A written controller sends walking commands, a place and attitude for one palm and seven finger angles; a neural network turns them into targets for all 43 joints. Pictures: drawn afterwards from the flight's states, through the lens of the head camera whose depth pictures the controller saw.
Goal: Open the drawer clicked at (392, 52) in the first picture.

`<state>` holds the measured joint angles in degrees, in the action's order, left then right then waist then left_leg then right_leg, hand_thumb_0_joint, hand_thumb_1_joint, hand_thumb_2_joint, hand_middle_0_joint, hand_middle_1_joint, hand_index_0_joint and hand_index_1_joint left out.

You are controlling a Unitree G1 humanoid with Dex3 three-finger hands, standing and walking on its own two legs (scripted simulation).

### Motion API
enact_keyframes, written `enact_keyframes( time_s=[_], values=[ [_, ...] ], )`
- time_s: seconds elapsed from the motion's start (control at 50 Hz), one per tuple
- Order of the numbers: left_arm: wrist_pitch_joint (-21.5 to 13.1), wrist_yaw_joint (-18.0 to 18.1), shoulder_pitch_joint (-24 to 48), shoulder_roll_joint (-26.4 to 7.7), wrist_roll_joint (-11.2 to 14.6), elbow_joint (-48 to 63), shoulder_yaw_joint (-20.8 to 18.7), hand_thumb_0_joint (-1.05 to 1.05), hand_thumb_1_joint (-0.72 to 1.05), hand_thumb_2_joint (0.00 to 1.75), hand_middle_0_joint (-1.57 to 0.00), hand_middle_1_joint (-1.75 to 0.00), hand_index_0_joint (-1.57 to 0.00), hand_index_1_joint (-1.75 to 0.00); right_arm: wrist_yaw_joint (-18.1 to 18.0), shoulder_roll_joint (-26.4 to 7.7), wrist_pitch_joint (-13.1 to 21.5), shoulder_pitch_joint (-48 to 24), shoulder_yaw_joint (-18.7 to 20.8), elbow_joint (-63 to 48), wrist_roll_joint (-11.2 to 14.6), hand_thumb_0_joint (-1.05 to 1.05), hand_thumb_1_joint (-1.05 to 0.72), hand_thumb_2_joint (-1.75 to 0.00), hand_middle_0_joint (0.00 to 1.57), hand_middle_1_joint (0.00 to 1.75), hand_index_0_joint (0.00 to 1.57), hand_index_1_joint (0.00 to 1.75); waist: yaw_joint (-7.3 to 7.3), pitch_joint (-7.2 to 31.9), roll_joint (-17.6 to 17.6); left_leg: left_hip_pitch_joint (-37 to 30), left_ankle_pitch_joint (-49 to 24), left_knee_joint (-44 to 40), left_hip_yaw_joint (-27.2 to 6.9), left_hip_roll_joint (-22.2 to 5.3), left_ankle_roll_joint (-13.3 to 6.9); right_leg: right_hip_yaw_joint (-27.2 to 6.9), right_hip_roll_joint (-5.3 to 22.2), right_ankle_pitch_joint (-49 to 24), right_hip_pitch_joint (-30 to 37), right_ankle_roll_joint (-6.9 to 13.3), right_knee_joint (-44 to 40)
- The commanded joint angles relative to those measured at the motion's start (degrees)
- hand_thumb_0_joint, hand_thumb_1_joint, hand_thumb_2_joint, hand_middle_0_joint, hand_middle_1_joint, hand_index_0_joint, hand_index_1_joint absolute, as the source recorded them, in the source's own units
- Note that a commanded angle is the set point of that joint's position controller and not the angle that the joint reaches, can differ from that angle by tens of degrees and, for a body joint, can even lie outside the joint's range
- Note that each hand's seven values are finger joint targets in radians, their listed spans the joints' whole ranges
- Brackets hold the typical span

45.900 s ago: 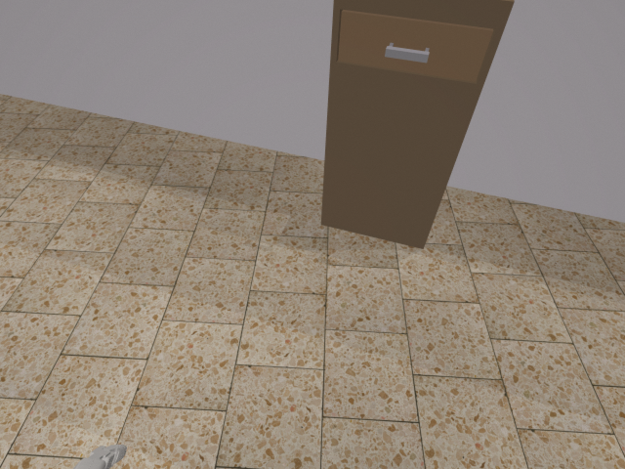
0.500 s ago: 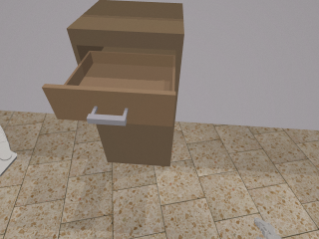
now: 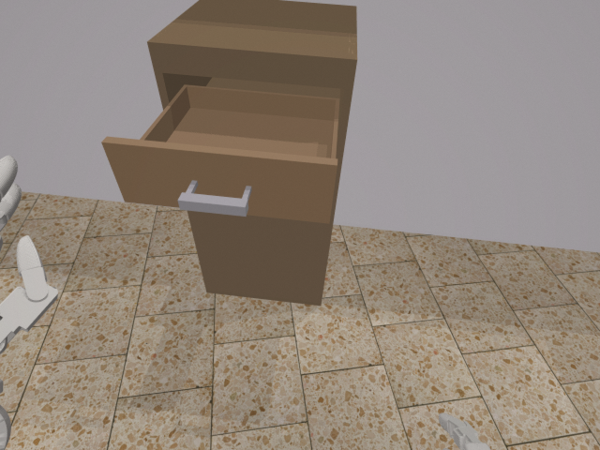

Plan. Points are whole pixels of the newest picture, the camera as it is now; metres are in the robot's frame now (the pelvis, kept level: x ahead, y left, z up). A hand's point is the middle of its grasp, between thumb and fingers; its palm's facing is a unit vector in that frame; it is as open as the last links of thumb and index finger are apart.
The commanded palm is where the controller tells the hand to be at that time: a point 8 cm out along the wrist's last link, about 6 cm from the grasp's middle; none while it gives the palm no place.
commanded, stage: stop stepping back and stand still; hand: left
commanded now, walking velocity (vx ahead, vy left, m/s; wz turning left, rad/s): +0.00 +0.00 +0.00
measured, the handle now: (217, 196) +0.52 +0.18 +0.05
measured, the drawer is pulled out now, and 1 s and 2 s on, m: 0.30 0.30 0.30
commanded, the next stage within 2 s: let the arm hang, fingers relaxed in 0.02 s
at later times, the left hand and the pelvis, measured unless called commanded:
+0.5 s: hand out of the picture +0.05 +0.18 -0.17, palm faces +0.10 -0.98 -0.16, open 6.8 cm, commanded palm none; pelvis +0.00 +0.00 +0.00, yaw +2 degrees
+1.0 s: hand out of the picture -0.01 +0.18 -0.17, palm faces +0.05 -0.98 -0.18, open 7.4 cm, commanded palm none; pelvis -0.01 +0.01 +0.01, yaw +0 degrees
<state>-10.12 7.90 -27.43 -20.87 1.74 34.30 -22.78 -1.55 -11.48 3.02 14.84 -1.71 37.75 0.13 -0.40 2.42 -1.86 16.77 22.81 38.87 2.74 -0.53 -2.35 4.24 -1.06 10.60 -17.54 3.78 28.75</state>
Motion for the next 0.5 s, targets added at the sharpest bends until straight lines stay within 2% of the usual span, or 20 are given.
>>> enact_keyframes(
  time_s=[0.0,0.02,0.04,0.08,0.1,0.12,0.14,0.16,0.18,0.2,0.22,0.24,0.26,0.28,0.3,0.34,0.38,0.44,0.46,0.48],
  values=[
    [-6.40,2.59,1.72,-14.33,0.34,23.95,-8.77,0.00,0.90,0.90,-0.20,-0.30,-0.20,-0.30,-1.47,-7.50,5.16,-7.56,3.19,-12.32,-1.41,0.00,-0.90,-0.90,0.20,0.30,0.20,0.30,-0.14,1.54,14.05,-6.22,5.27,-24.69,-13.66,-8.28,-3.35,-8.82,3.75,16.33,-3.46,-1.68,-0.51],
    [-7.00,3.04,1.98,-14.32,-0.25,25.72,-9.03,0.00,0.90,0.90,-0.20,-0.30,-0.20,-0.30,-0.89,-7.20,5.71,-7.28,3.10,-12.72,-1.04,0.00,-0.90,-0.90,0.20,0.30,0.20,0.30,0.48,1.78,18.21,-3.48,4.98,-26.80,-21.90,-14.69,-5.29,-3.43,0.74,9.91,-3.01,-3.19,7.68],
    [-6.48,3.23,0.25,-15.23,-0.48,24.35,-10.35,0.00,0.90,0.90,-0.20,-0.30,-0.20,-0.30,-0.42,-6.45,6.39,-7.15,3.39,-12.58,-0.63,0.00,-0.90,-0.90,0.20,0.30,0.20,0.30,0.97,3.44,14.76,-2.08,-4.74,-24.19,-18.31,-15.04,-5.31,-2.74,0.35,8.20,-0.38,-3.89,11.42],
    [-5.86,3.18,-1.28,-15.83,0.17,22.29,-12.23,0.00,0.90,0.90,-0.20,-0.30,-0.20,-0.30,-0.59,-6.49,6.65,-6.89,3.56,-11.60,-0.01,0.00,-0.90,-0.90,0.20,0.30,0.20,0.30,0.71,3.68,14.16,0.97,-6.98,-21.57,-11.53,-11.50,-2.87,-2.87,0.92,6.50,4.20,-4.10,6.73],
    [4.57,-5.36,1.29,3.71,-5.11,-32.57,18.19,0.00,0.90,0.90,-0.20,-0.30,-0.20,-0.30,2.49,-14.87,9.05,-8.87,7.22,2.18,-0.25,0.00,-0.90,-0.90,0.20,0.30,0.20,0.30,-3.24,-5.00,12.99,7.04,-22.54,-10.28,-9.83,-7.36,-2.02,-3.58,4.53,-0.42,-4.60,-4.26,11.50],
    [9.69,-6.75,-0.04,4.36,-4.67,-36.87,17.01,0.00,0.90,0.90,-0.20,-0.30,-0.20,-0.30,2.03,-9.87,5.52,-3.89,6.72,2.60,-0.59,0.00,-0.90,-0.90,0.20,0.30,0.20,0.30,-1.39,0.04,10.11,2.40,-28.12,-9.67,-6.59,-7.25,-0.77,-5.66,5.37,1.57,-3.00,-3.91,9.05],
    [11.09,-7.19,-0.99,5.87,-4.49,-36.28,17.73,0.00,0.90,0.90,-0.20,-0.30,-0.20,-0.30,1.62,-8.98,4.76,-2.78,6.17,1.36,-0.72,0.00,-0.90,-0.90,0.20,0.30,0.20,0.30,-1.27,-0.02,10.51,2.10,-27.86,-9.75,-6.14,-7.28,-0.26,-4.39,4.90,1.53,-2.60,-4.28,8.35],
    [11.22,-7.49,1.66,5.49,-4.27,-37.53,18.33,0.00,0.90,0.90,-0.20,-0.30,-0.20,-0.30,1.46,-8.63,4.02,-2.62,5.62,1.68,-0.72,0.00,-0.90,-0.90,0.20,0.30,0.20,0.30,-0.91,0.85,5.90,3.63,-26.35,-10.31,-8.39,-7.58,-0.63,-4.13,4.35,2.73,-1.69,-4.41,8.03],
    [10.61,-7.76,3.66,4.70,-4.42,-40.18,18.28,0.00,0.90,0.90,-0.20,-0.30,-0.20,-0.30,1.35,-8.37,3.35,-2.15,5.00,2.01,-0.82,0.00,-0.90,-0.90,0.20,0.30,0.20,0.30,0.02,1.79,-0.66,2.28,-32.91,-9.21,-8.98,-6.48,-0.50,-4.08,4.35,-7.27,0.49,-4.08,6.13],
    [10.31,-7.74,3.50,3.39,-4.27,-43.04,18.18,0.00,0.90,0.90,-0.20,-0.30,-0.20,-0.30,1.11,-8.30,2.45,-1.76,4.57,1.83,-0.60,0.00,-0.90,-0.90,0.20,0.30,0.20,0.30,0.59,4.10,-7.59,1.80,-33.98,-6.32,-7.34,-5.06,-0.06,-5.17,6.26,-19.45,5.51,-3.24,3.39],
    [10.24,-7.60,4.31,2.16,-4.28,-46.18,18.20,0.00,0.90,0.90,-0.20,-0.30,-0.20,-0.30,0.95,-7.82,1.68,-1.65,4.57,1.80,-0.58,0.00,-0.90,-0.90,0.20,0.30,0.20,0.30,0.28,5.58,-14.48,1.15,-29.09,-2.90,-5.02,-2.59,0.98,-8.72,9.37,-31.12,8.34,-1.39,2.30],
    [10.23,-7.48,5.92,1.06,-4.13,-50.24,17.88,0.00,0.90,0.90,-0.20,-0.30,-0.20,-0.30,0.86,-7.63,0.60,-1.52,4.58,2.01,-0.65,0.00,-0.90,-0.90,0.20,0.30,0.20,0.30,0.03,4.63,-19.58,2.78,-18.73,-1.81,-4.30,-0.57,1.45,-10.86,11.68,-36.68,10.41,0.66,1.21],
    [10.20,-7.41,7.26,0.52,-3.97,-54.65,17.66,0.00,0.90,0.90,-0.20,-0.30,-0.20,-0.30,0.76,-7.61,-0.53,-1.74,4.53,2.66,-0.85,0.00,-0.90,-0.90,0.20,0.30,0.20,0.30,0.23,2.53,-21.83,3.72,-6.02,-1.58,-4.14,0.75,1.70,-12.09,12.83,-35.04,10.41,2.15,-0.83],
    [10.36,-7.17,8.82,-0.38,-3.84,-58.68,17.96,0.00,0.90,0.90,-0.20,-0.30,-0.20,-0.30,0.82,-7.58,-1.40,-2.09,4.74,3.08,-1.20,0.00,-0.90,-0.90,0.20,0.30,0.20,0.30,0.17,0.44,-18.75,3.69,-2.91,-2.14,-3.65,1.23,1.78,-12.39,13.05,-33.18,9.52,3.30,-1.45],
    [10.67,-6.97,9.57,-0.57,-3.59,-61.93,18.33,0.00,0.90,0.90,-0.20,-0.30,-0.20,-0.30,0.81,-7.00,-1.98,-1.65,4.47,4.10,-1.36,0.00,-0.90,-0.90,0.20,0.30,0.20,0.30,-0.07,-0.23,-13.50,2.06,-3.44,-4.06,-3.47,1.03,1.67,-12.44,12.59,-27.35,8.37,3.03,-2.26],
    [10.86,-6.89,12.23,-0.06,-2.94,-67.39,19.24,0.00,0.90,0.90,-0.20,-0.30,-0.20,-0.30,0.83,-6.26,-2.47,-0.94,3.64,6.78,-1.42,0.00,-0.90,-0.90,0.20,0.30,0.20,0.30,-0.94,-2.53,-1.94,-4.16,-14.09,-9.69,-5.49,-0.90,1.18,-11.56,9.37,-7.58,1.55,0.54,-4.49],
    [11.03,-6.83,11.77,0.93,-2.64,-72.43,19.64,0.00,0.90,0.90,-0.20,-0.30,-0.20,-0.30,0.58,-6.61,-2.54,-1.84,3.06,8.71,-1.44,0.00,-0.90,-0.90,0.20,0.30,0.20,0.30,0.11,-5.71,11.28,-2.76,-15.22,-14.78,-9.05,-3.75,0.01,-9.43,5.00,2.71,1.24,-1.57,-5.21],
    [10.53,-6.63,7.92,4.52,-2.79,-79.37,18.77,0.00,0.90,0.90,-0.20,-0.30,-0.20,-0.30,-0.15,-4.40,-2.60,-0.32,3.18,11.15,-1.56,0.00,-0.90,-0.90,0.20,0.30,0.20,0.30,0.84,-3.02,15.28,-0.78,-11.42,-16.62,-8.51,-3.99,-0.14,-7.88,4.47,0.29,7.77,-1.12,-6.56],
    [10.41,-6.63,7.82,4.02,-2.62,-81.00,19.13,0.00,0.90,0.90,-0.20,-0.30,-0.20,-0.30,-0.24,-4.23,-2.70,0.56,3.11,11.86,-1.46,0.00,-0.90,-0.90,0.20,0.30,0.20,0.30,0.78,-1.64,15.17,-1.34,-11.37,-16.35,-8.17,-3.78,-0.01,-7.85,4.63,-0.86,9.09,-0.82,-6.71],
    [10.34,-6.62,8.24,3.82,-2.64,-82.59,19.42,0.00,0.90,0.90,-0.20,-0.30,-0.20,-0.30,-0.43,-4.18,-2.88,1.44,3.29,12.51,-1.25,0.00,-0.90,-0.90,0.20,0.30,0.20,0.30,0.67,-0.96,11.42,-3.07,-12.21,-15.99,-8.05,-4.10,-0.04,-7.67,4.75,-1.60,9.23,-0.77,-7.36]
  ],
)
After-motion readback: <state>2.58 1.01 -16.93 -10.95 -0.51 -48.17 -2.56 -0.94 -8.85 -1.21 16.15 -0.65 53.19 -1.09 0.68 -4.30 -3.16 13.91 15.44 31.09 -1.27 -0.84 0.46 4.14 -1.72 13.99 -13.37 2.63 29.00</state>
